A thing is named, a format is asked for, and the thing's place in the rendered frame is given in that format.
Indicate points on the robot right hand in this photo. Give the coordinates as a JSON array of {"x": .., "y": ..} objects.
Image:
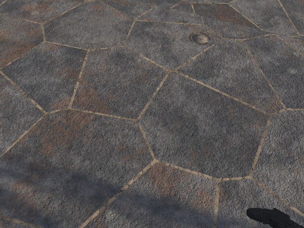
[{"x": 274, "y": 217}]

